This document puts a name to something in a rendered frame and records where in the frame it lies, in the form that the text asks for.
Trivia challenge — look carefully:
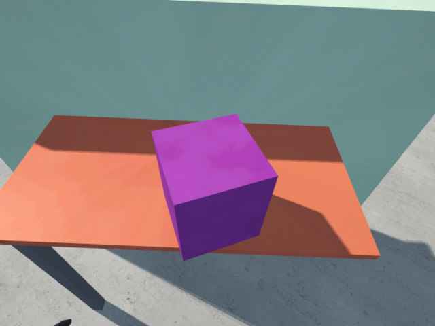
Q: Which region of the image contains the table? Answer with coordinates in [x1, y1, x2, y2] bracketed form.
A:
[0, 115, 380, 310]

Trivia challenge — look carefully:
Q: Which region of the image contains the carton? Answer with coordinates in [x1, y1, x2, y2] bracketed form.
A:
[152, 114, 278, 261]

